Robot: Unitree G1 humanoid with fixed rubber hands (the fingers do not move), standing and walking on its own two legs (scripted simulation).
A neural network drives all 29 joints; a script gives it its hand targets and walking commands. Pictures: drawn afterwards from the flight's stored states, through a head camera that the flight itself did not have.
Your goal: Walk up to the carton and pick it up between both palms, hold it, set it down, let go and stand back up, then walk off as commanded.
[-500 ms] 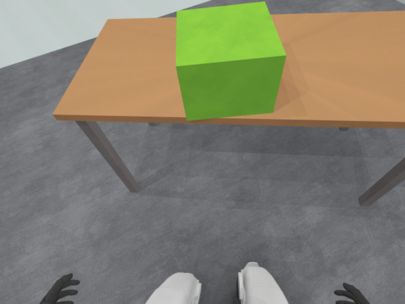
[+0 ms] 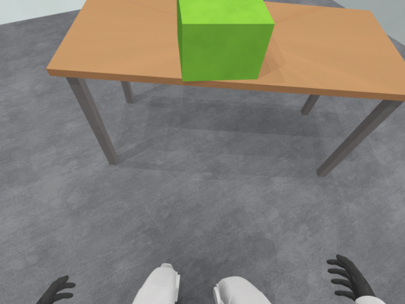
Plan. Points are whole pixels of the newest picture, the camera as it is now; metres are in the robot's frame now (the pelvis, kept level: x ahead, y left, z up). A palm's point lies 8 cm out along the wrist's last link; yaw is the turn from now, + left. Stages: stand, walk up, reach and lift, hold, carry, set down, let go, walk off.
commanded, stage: walk off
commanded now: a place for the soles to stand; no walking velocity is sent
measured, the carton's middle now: (218, 31) +0.88 -0.04 +0.02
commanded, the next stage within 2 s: none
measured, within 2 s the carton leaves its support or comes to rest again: neither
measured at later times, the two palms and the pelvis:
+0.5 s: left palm out of the picture -0.07 +0.30 -0.08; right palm out of the picture -0.02 -0.31 -0.11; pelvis -0.15 -0.02 +0.00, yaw +1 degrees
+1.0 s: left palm out of the picture -0.20 +0.29 -0.08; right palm out of the picture -0.19 -0.34 -0.09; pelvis -0.30 -0.03 +0.01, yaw -3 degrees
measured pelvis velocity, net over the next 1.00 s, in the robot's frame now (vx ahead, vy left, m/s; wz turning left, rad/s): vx -0.30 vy -0.03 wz -0.04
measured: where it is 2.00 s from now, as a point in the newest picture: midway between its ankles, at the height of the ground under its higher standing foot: outside the picture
